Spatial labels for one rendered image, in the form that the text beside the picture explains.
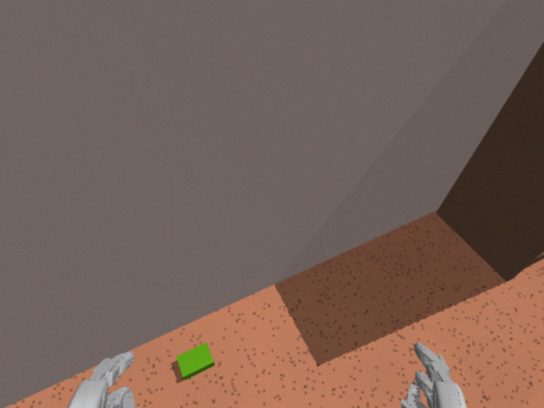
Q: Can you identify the bookshelf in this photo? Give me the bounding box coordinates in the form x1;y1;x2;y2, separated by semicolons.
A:
436;42;544;281

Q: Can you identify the right robot hand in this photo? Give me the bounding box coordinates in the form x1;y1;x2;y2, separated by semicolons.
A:
401;343;467;408

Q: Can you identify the small box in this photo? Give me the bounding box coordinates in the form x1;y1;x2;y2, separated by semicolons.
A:
176;343;215;380

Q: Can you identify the left robot hand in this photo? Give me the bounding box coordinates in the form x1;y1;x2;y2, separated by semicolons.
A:
67;351;139;408

